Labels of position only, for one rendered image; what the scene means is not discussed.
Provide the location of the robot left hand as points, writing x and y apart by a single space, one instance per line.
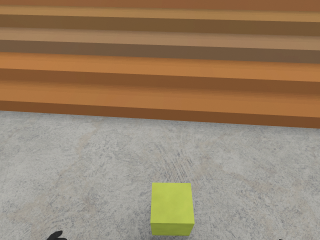
55 236

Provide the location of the carton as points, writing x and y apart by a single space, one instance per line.
172 212

